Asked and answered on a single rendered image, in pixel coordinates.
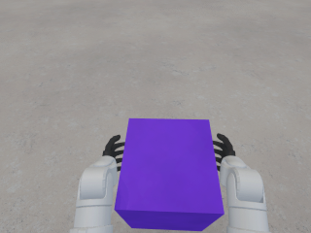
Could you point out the robot left forearm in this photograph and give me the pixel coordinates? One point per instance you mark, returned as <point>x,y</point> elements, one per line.
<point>95,197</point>

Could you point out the robot left hand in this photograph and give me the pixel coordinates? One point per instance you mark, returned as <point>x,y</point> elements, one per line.
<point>111,147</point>

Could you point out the robot right forearm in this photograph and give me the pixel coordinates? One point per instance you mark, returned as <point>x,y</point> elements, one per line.
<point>245,197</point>

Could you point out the robot right hand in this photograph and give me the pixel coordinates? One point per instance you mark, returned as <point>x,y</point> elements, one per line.
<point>226,146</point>

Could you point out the carton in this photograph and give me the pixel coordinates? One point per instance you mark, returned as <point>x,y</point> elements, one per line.
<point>169,177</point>

